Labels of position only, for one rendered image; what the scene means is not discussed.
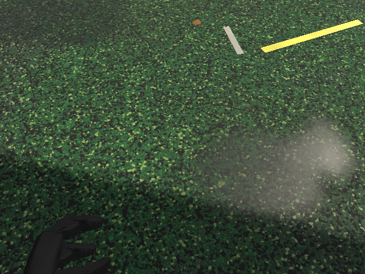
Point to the left robot hand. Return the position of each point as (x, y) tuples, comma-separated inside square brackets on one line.
[(51, 252)]

